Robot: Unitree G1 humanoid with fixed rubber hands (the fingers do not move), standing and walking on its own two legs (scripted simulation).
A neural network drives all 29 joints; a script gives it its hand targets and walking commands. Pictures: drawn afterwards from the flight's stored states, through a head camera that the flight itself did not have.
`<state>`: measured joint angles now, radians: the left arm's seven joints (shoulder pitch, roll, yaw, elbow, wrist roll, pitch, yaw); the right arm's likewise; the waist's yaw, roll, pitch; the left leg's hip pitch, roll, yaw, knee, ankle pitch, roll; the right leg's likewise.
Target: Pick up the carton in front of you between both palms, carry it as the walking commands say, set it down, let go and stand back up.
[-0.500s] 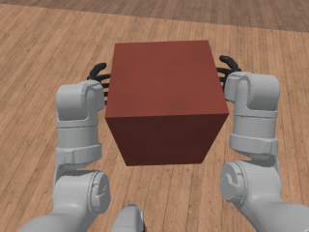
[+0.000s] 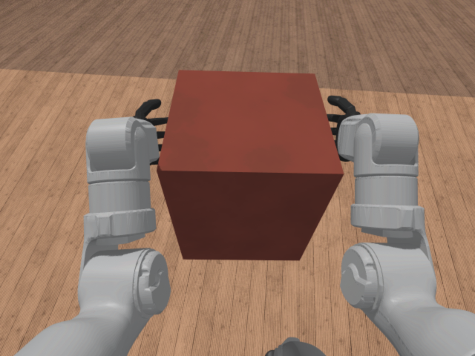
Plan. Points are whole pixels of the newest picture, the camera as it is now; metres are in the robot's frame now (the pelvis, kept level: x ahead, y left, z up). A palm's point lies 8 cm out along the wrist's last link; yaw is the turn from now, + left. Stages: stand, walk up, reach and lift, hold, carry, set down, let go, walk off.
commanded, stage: carry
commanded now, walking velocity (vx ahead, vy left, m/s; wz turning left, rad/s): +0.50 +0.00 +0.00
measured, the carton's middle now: (244, 173) +0.38 +0.00 +0.12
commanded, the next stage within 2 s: none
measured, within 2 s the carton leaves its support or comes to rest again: neither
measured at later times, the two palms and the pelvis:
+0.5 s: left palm (156, 25) +0.70 +0.16 +0.23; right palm (302, 29) +0.67 -0.14 +0.23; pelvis +0.30 +0.04 +0.06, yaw +0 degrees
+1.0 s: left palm out of the picture +0.97 +0.20 +0.27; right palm out of the picture +1.02 -0.10 +0.28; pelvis +0.61 +0.01 +0.11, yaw +1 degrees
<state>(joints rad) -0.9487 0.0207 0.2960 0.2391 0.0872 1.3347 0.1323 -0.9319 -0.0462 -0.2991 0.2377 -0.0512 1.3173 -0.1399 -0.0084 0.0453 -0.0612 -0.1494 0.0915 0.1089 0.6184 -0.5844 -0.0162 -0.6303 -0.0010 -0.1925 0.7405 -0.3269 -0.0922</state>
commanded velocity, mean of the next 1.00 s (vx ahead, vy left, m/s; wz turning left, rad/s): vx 0.50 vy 0.00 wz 0.00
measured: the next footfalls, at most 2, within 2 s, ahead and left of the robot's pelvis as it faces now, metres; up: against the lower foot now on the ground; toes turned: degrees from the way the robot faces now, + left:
left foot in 0.36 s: +0.40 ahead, +0.12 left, +0.03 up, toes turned +8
right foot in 0.76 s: +0.66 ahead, -0.08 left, +0.07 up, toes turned -9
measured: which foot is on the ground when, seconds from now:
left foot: up 0.00-0.34, down 0.36-0.78, up 0.80-1.00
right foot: down 0.00-0.38, up 0.40-0.74, down 0.76-1.00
